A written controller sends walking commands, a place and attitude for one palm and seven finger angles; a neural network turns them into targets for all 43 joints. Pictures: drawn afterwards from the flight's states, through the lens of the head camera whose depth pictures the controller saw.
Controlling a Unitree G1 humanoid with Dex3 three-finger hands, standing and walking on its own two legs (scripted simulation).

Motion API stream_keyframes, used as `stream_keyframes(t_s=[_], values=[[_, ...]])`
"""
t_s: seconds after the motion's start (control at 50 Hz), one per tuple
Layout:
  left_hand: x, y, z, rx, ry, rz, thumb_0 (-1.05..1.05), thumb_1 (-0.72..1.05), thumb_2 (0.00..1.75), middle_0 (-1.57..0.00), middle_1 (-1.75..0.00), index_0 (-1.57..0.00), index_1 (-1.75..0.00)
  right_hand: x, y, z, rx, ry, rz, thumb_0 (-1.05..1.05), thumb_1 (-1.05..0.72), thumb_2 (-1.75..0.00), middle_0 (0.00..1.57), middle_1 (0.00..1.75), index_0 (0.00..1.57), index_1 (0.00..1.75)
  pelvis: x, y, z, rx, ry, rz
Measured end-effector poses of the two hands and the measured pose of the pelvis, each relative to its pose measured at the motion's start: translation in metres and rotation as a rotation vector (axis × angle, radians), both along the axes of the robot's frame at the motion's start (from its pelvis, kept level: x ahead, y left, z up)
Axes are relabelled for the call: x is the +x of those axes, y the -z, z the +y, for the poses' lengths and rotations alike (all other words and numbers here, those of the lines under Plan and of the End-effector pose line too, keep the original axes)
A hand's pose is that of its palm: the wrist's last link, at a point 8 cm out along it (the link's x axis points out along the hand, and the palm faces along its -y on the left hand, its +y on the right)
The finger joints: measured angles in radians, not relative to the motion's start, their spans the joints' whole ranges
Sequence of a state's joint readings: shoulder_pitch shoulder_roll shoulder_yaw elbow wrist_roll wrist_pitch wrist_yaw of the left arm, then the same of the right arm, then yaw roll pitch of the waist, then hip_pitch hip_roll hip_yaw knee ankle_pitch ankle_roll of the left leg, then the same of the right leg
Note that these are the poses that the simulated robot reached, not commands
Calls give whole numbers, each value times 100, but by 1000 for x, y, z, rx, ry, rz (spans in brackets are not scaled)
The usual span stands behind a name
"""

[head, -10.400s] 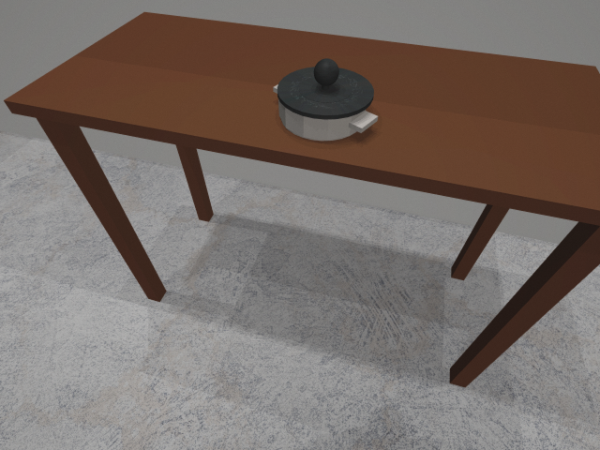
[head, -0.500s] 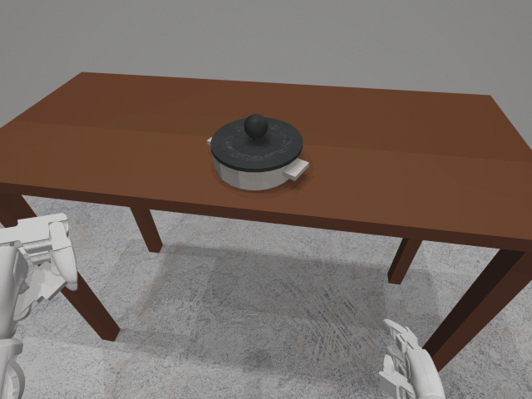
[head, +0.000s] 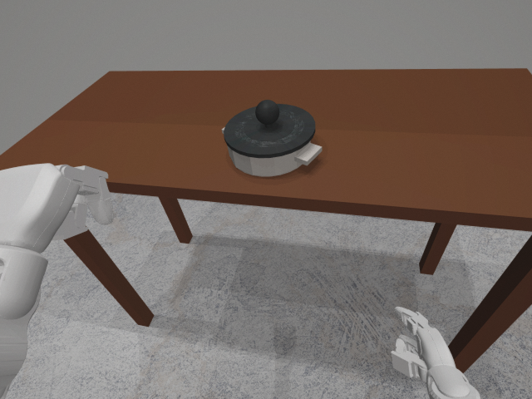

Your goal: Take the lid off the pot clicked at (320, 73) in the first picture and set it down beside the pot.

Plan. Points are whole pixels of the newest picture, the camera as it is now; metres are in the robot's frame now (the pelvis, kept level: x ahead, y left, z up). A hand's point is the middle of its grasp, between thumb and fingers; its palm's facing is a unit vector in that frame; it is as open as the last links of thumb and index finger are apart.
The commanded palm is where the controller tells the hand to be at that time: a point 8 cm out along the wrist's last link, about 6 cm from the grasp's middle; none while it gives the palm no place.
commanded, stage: reach forward and open the fingers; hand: left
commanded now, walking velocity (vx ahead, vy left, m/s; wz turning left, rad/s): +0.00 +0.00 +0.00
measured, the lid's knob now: (267, 112) +0.57 +0.09 +0.17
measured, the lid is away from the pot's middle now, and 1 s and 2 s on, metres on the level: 0.00 0.00 0.00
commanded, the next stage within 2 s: move the open hand above the knob in 0.74 s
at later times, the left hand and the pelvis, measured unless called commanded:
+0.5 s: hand (88, 191) +0.28 +0.26 +0.23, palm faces -0.04 +0.04 -1.00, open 8.1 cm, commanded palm +0.23 +0.25 +0.30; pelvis -0.02 +0.00 +0.00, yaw +1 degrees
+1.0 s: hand (116, 166) +0.32 +0.25 +0.23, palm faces -0.06 +0.03 -1.00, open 10.0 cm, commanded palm +0.29 +0.24 +0.32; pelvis -0.03 +0.02 +0.00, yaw +1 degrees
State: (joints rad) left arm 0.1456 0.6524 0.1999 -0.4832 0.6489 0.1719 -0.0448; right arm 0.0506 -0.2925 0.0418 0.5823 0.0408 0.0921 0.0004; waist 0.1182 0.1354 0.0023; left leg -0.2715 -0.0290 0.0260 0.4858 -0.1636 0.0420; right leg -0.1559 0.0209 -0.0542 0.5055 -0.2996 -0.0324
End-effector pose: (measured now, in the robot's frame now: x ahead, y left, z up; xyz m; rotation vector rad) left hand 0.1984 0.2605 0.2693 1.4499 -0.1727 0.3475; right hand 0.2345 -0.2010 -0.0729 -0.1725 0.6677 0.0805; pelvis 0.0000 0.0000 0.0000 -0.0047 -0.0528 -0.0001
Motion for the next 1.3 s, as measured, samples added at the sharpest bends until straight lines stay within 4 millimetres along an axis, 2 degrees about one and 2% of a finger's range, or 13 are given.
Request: stream_keyframes(t_s=[0.14, 0.22, 0.28, 0.4, 0.54, 0.6, 0.7, 0.8, 0.88, 0.98, 1.06, 1.16, 1.3], values=[[17, 0, -7, 23, 6, 123, 0, 44, 124, -121, -91, -121, -91, 9, -11, 10, 20, -31, -43, 1, -91, -89, 20, 30, 20, 30, 0, -2, -3, -2, -8, -20], [30, -4, -1, 70, -15, 203, 0, 30, 132, -117, -77, -118, -77, 7, -14, 11, 22, -35, -45, 1, -91, -89, 20, 30, 20, 30, -4, -3, -5, -3, -9, -29], [38, -4, 2, 71, -25, 262, 0, 19, 138, -114, -67, -115, -67, 1, -13, 8, 21, -32, -41, 1, -91, -89, 20, 30, 20, 30, -7, -4, -5, -4, -8, -27], [46, -2, -10, 103, 50, 347, 0, -3, 151, -108, -46, -108, -46, -14, -4, 0, -2, -12, -13, 1, -91, -89, 20, 30, 20, 30, -12, -4, -2, -7, -10, -24], [61, -16, 1, 112, 35, 386, 0, -28, 165, -100, -23, -100, -23, -36, 6, -8, -12, 24, 32, 1, -91, -89, 19, 30, 20, 30, -18, -4, 1, -11, -11, -19], [64, -14, -3, 99, 67, 400, 0, -34, 168, -97, -17, -97, -17, -43, 8, -8, -9, 37, 37, 1, -91, -89, 19, 30, 20, 30, -19, -4, 5, -11, -8, -17], [72, -16, -11, 146, 118, 409, 0, -40, 171, -94, -11, -94, -12, -49, 8, -5, -17, 47, 38, 1, -91, -89, 19, 30, 20, 30, -22, -4, 10, -10, -7, -21], [81, -35, 1, 133, 79, 364, 0, -41, 173, -91, -9, -92, -10, -50, 7, 0, -6, 51, 35, 1, -91, -89, 19, 30, 20, 30, -25, -3, 14, -11, -4, -12], [85, -32, 3, 95, 65, 369, 0, -42, 173, -90, -9, -90, -9, -49, 6, 6, 13, 46, 29, 1, -91, -89, 19, 30, 20, 30, -25, -3, 18, -10, -4, -7], [99, -18, -13, 122, 113, 403, 0, -42, 173, -89, -8, -90, -9, -44, 5, 14, 3, 28, 26, 1, -91, -89, 19, 30, 20, 30, -26, -2, 21, -7, -12, -8], [114, -28, -24, 152, 134, 374, 0, -41, 173, -89, -8, -90, -9, -41, 6, 19, 1, 23, 27, 1, -91, -89, 20, 30, 20, 30, -24, -2, 22, -7, -14, 1], [137, -39, -27, 108, 95, 356, 0, -41, 173, -89, -8, -89, -9, -42, 10, 20, 25, 31, 56, 1, -91, -89, 20, 30, 20, 30, -19, -2, 23, -5, -10, 19], [157, -23, -67, 140, 177, 401, 0, -41, 173, -89, -8, -89, -9, -42, 16, 14, 28, 41, 88, 1, -91, -89, 20, 30, 20, 30, -8, -3, 22, 1, -5, 27]])
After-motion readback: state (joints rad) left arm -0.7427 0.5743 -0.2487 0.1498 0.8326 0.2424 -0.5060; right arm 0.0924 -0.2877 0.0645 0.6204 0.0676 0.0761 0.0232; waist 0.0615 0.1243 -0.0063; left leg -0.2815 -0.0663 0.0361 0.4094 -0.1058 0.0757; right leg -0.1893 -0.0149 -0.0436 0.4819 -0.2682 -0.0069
